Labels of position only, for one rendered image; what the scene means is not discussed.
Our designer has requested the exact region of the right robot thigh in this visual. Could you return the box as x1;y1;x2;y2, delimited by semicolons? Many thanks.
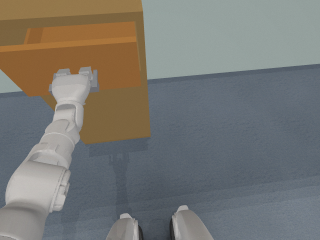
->
172;209;214;240

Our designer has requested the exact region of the drawer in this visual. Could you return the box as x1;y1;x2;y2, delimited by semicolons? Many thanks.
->
0;21;141;97

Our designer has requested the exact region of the left robot hand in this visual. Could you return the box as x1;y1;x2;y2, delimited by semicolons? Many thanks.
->
51;66;93;106

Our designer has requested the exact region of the cabinet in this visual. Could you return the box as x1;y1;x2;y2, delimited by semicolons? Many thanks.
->
0;0;151;145

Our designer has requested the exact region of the left robot thigh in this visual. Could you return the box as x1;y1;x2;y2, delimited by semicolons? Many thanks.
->
106;217;139;240

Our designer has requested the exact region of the robot left upper arm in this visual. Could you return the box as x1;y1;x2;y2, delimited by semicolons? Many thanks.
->
0;160;71;240

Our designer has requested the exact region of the handle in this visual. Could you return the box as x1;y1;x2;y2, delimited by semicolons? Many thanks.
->
48;69;100;96

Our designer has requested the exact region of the robot thigh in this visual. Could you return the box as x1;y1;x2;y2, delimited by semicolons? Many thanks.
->
172;209;214;240
106;217;139;240

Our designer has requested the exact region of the robot left forearm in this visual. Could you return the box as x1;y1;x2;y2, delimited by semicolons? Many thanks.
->
5;100;84;204

